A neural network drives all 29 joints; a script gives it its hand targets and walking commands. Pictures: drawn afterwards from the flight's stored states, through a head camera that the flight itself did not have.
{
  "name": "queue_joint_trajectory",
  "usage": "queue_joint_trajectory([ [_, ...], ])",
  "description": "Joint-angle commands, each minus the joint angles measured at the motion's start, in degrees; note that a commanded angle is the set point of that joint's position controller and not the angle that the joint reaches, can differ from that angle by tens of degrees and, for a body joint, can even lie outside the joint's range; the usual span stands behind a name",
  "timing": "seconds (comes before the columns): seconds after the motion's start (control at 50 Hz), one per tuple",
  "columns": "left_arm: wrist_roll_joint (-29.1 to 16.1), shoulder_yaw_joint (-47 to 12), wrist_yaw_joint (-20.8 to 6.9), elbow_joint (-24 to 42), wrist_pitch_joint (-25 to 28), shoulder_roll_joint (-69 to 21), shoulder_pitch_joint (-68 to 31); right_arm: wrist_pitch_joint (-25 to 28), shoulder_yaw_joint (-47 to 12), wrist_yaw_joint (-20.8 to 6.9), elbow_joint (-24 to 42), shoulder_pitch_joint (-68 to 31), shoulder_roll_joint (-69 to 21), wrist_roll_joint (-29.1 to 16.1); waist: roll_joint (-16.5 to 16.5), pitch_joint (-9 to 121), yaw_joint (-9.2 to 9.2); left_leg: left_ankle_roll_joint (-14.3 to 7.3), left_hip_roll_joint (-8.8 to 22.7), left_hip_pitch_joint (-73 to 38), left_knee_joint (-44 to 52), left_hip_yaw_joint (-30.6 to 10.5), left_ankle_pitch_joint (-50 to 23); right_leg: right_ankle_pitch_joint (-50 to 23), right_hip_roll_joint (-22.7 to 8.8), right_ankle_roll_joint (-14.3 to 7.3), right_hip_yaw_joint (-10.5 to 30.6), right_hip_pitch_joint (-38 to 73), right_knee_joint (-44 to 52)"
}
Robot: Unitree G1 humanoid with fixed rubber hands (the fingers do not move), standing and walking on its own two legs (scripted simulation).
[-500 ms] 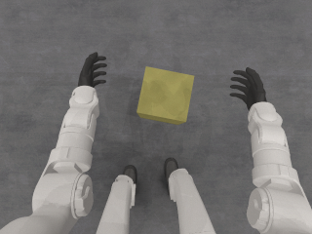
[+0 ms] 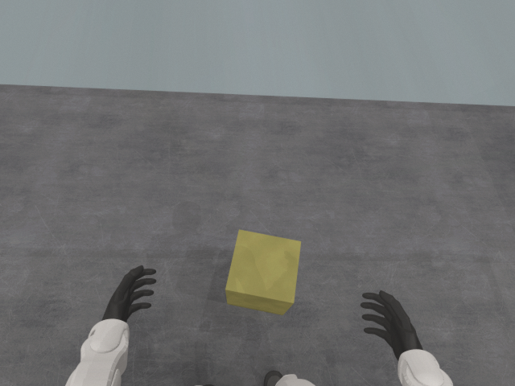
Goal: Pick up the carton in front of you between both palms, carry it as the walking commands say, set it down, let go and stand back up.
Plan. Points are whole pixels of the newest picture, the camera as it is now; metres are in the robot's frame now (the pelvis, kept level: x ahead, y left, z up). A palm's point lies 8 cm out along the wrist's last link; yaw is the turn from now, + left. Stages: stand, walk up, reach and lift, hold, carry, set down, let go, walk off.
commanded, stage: let go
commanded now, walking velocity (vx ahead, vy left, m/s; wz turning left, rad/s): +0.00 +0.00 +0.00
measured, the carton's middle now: (262, 274) +0.45 -0.07 -0.64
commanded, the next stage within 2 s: stand in 0.66 s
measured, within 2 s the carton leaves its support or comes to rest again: neither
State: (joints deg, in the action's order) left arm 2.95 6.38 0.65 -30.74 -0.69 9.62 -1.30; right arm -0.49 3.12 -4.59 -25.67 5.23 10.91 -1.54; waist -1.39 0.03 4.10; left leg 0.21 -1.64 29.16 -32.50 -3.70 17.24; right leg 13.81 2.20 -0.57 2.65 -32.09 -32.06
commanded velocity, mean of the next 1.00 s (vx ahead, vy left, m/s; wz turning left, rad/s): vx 0.00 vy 0.00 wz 0.00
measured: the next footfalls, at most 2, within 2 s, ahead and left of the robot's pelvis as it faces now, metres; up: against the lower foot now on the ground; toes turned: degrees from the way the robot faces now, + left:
none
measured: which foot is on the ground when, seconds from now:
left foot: down 0.00-1.00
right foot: down 0.00-1.00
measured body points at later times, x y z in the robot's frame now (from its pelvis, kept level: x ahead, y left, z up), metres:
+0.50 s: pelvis +0.01 +0.02 +0.01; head +0.03 +0.02 +0.46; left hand +0.19 +0.25 -0.06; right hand +0.19 -0.21 -0.06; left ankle -0.02 +0.12 -0.73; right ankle +0.01 -0.11 -0.73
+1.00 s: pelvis +0.05 -0.01 +0.00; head +0.05 -0.02 +0.45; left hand +0.15 +0.25 -0.11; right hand +0.14 -0.27 -0.11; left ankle -0.02 +0.12 -0.73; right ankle +0.01 -0.11 -0.73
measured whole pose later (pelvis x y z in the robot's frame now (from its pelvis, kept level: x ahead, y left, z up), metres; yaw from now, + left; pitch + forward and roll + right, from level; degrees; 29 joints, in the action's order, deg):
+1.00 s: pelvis +0.05 -0.01 +0.00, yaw -2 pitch +4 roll -1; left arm 1.5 0.9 0.1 -42.3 3.5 13.8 19.5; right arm 3.1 0.2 2.1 -38.0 19.2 15.9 1.5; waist 1.9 5.5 0.5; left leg 0.9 1.3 13.2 -32.7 -0.7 23.9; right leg 20.2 3.9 -1.7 3.3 -17.5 -33.5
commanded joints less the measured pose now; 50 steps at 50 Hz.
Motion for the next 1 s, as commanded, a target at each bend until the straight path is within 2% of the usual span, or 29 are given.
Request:
queue_joint_trajectory([
  [0.0,-0.81,-0.39,-0.67,6.68,1.29,4.72,2.18,0.92,0.65,0.35,6.35,2.33,5.77,-0.46,2.05,15.49,-1.38,0.71,-0.68,-9.49,6.6,2.03,-12.76,-18.57,-0.4,2.04,-0.99,22.44,3.86],
  [0.1,-1.59,-1.91,-1.74,8.49,-0.03,5.21,8.42,-0.54,0.51,0.15,6.51,5.7,6.85,-0.1,4.96,7.53,-3.09,1.43,0.63,-15.17,10.3,1.55,-14.29,-13.07,0.71,1.58,-2.16,24.56,7.12],
  [0.16,-2.06,-2.61,-2.49,9.58,-1.32,5.56,10.16,-1.81,0.88,0.06,6.26,5.73,7.34,0.53,5.55,3.62,-3.64,1.56,1.24,-16.27,11.72,1.35,-14.4,-11.25,1.23,1.43,-2.48,26.37,7.88],
  [0.36,-3.31,-3.54,-4.22,12.25,-5.36,6.59,11.21,-5.97,1.77,0.41,6.15,5.81,7.37,2.75,1.92,-2.72,-2.97,1.03,1.38,-19.02,13.13,1.0,-14.14,-10.11,1.46,1.31,-2.65,29.91,8.21],
  [0.46,-2.68,-3.12,-4.23,12.16,-6.21,6.89,11.9,-6.8,1.86,0.45,6.78,5.55,7.17,2.82,2.52,-2.3,-3.57,1.16,1.11,-20.18,12.3,1.13,-16.75,-11.23,1.38,1.22,-2.4,30.8,8.13],
  [0.48,-3.09,-2.59,-2.97,8.53,-4.46,7.38,14.48,-9.6,2.14,1.85,9.93,3.65,9.2,3.8,0.58,1.12,-4.49,0.77,1.29,-23.02,9.72,1.13,-22.74,-10.53,2.65,1.7,-3.23,28.84,6.32],
  [0.5,-3.39,-3.16,-2.41,8.94,-4.05,7.3,14.12,-10.26,1.43,2.51,9.1,5.02,9.2,3.12,2.91,0.87,-4.08,1.15,1.08,-23.45,8.97,1.24,-24.79,-10.69,2.42,1.36,-2.68,27.71,6.19],
  [0.54,-3.46,-3.36,-2.08,9.61,-3.72,7.58,13.02,-10.69,0.82,3.16,8.85,5.16,8.69,2.89,3.41,0.8,-3.81,1.43,0.83,-23.22,8.69,1.25,-24.6,-10.76,2.45,1.11,-2.26,26.39,6.07],
  [0.64,-3.36,-3.17,-2.17,9.8,-3.98,7.52,12.11,-11.41,-0.04,3.81,9.1,4.88,7.59,2.63,3.21,-0.4,-3.65,1.18,0.09,-21.06,8.6,1.95,-19.17,-10.9,1.82,1.02,-1.69,26.07,6.3],
  [0.66,0.23,-2.66,-0.27,-0.29,-0.82,11.52,20.99,-3.98,0.1,5.34,0.47,8.65,9.8,3.97,7.99,-1.57,-4.72,0.67,5.17,-16.67,9.9,1.24,12.5,6.99,-6.19,2.67,3.49,16.67,10.79],
  [0.68,0.5,-2.02,0.57,-0.15,0.58,13.97,19.71,-0.99,0.24,6.17,-0.05,10.58,9.48,5.09,4.63,-6.51,-3.72,0.18,5.36,-14.36,10.43,-1.28,16.05,13.79,-6.17,2.4,5.72,12.24,12.16],
  [0.7,0.17,-2.46,0.54,-0.49,1.83,12.83,17.57,1.04,0.18,6.43,-0.99,10.12,9.55,5.25,2.6,-7.02,-3.75,-0.2,5.97,-13.92,9.44,-2.26,14.59,14.46,-6.19,2.13,6.53,9.1,12.39],
  [0.74,-0.59,-3.22,-0.13,-2.02,3.88,10.16,16.73,3.63,0.02,6.36,-2.43,9.38,9.68,4.63,-0.11,-2.3,-3.54,-0.31,6.86,-16.61,7.41,-2.98,8.02,9.15,-5.8,1.33,6.8,8.91,11.01],
  [0.84,-1.12,-3.36,-0.88,-5.47,5.87,10.16,17.66,5.47,-0.63,6.39,-5.58,10.61,10.43,3.71,0.27,6.39,-3.21,0.33,6.96,-17.57,4.24,-2.11,-4.38,-13.01,-5.63,-0.41,7.08,15.19,4.77],
  [0.9,-1.37,-3.68,-0.56,-7.26,5.5,10.51,20.21,4.99,-1.08,6.74,-7.5,13.0,10.89,3.22,0.46,6.76,-3.28,0.47,6.83,-17.61,2.68,-1.22,-9.61,-19.07,-5.35,-0.93,6.84,15.73,2.76],
  [0.98,-1.6,-4.03,-0.13,-8.68,4.74,10.7,22.27,4.08,-1.64,7.12,-9.17,15.22,10.86,2.73,1.32,6.04,-3.33,0.41,6.76,-17.52,1.22,-0.15,-14.28,-22.59,-5.02,-1.47,6.54,15.49,1.07],
])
